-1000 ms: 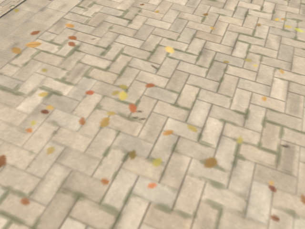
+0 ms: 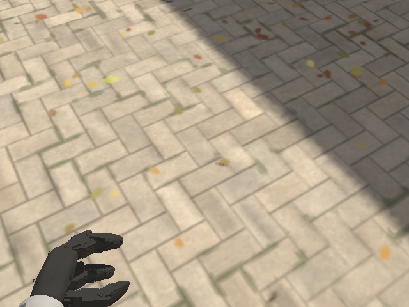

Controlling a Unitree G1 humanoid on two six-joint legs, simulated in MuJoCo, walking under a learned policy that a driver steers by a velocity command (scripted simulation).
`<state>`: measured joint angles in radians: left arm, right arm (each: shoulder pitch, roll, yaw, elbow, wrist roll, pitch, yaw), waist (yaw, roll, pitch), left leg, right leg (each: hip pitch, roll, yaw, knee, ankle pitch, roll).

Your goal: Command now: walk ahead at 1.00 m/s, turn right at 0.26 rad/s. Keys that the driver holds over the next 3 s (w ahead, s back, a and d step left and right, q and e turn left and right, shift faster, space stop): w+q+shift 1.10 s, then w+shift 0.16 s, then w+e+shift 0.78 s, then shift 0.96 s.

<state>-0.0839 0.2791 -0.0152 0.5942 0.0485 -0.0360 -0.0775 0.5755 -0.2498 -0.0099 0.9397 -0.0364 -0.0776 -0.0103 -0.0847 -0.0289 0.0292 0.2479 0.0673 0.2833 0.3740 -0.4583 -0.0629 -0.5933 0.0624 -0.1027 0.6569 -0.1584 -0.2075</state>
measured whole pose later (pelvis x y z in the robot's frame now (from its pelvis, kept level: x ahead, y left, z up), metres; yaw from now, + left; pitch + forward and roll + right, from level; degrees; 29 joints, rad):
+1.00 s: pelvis +0.91 +0.18 +0.02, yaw +43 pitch +2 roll -2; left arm 0.19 0.30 0.02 0.68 0.05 -0.07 0.02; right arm 0.28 -0.39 -0.08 0.77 -0.02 -0.03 0.03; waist -0.03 0.04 0.02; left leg -0.40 -0.06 -0.06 1.30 -0.32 0.11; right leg -0.35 -0.02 -0.05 0.54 -0.22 0.02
